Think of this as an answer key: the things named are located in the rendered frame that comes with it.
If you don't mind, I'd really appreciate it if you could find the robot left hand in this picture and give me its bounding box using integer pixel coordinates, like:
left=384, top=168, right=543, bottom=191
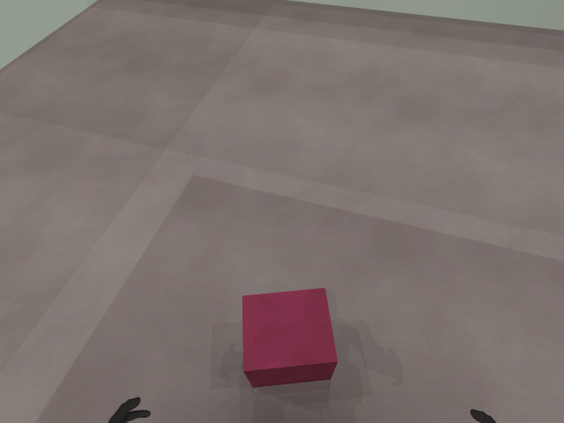
left=108, top=397, right=151, bottom=423

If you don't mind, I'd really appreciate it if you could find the carton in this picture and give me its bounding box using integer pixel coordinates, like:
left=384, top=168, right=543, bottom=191
left=242, top=288, right=338, bottom=388

